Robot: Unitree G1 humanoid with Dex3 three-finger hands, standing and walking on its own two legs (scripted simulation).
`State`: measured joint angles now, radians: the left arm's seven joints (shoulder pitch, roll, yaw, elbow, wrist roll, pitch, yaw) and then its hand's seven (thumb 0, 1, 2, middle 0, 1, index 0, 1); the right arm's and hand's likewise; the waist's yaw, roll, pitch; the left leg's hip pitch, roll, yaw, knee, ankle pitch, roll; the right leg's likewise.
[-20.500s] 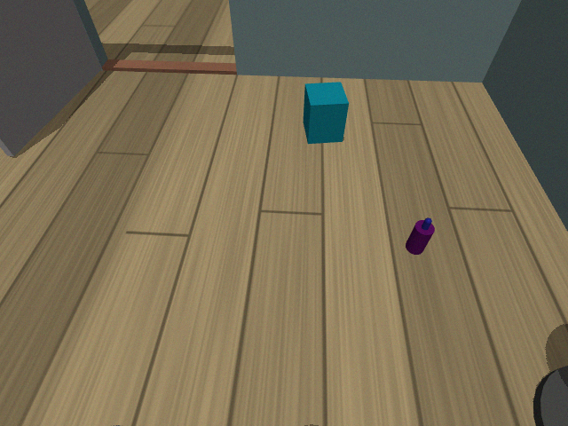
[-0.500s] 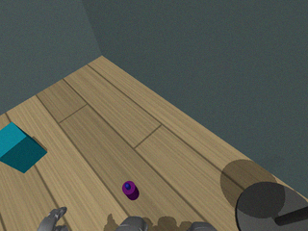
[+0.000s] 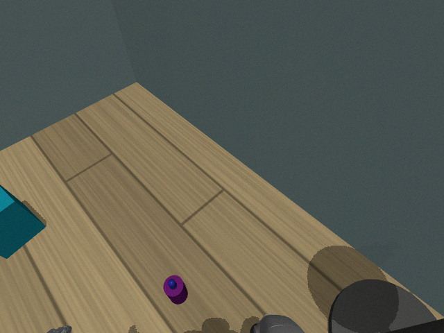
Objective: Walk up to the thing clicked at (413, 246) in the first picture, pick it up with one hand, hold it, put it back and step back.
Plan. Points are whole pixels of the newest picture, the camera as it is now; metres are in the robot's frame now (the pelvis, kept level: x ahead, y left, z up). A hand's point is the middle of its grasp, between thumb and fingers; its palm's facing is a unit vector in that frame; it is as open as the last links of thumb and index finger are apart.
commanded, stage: walk up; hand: left
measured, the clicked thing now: (175, 288) +0.34 +0.20 -0.66
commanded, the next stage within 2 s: none
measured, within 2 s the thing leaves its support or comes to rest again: neither
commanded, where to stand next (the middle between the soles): +0.03 +0.00 m, yaw +2 degrees
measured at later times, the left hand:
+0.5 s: hand out of the picture +0.03 +0.28 -0.16, palm faces +0.03 -0.94 -0.33, open 7.4 cm
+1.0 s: hand out of the picture +0.05 +0.29 -0.11, palm faces -0.02 -0.87 -0.50, open 7.4 cm
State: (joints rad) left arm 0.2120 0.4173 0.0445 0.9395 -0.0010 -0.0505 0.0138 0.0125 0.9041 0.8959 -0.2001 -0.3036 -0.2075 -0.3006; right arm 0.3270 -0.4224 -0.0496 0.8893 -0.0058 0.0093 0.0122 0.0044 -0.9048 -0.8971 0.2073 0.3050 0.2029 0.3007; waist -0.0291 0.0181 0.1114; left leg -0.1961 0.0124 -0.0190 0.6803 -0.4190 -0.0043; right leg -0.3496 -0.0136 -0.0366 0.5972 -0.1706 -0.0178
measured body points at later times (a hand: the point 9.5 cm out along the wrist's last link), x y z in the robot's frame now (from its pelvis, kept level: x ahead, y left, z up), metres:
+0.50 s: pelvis -0.05 +0.01 +0.00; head -0.02 +0.04 +0.45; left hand +0.02 +0.33 -0.14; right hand +0.01 -0.30 -0.10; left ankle -0.06 +0.15 -0.72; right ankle -0.03 -0.13 -0.68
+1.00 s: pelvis +0.01 +0.00 +0.01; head +0.06 -0.03 +0.45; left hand +0.05 +0.34 -0.08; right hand +0.11 -0.30 -0.13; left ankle +0.15 +0.13 -0.70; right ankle -0.05 -0.12 -0.72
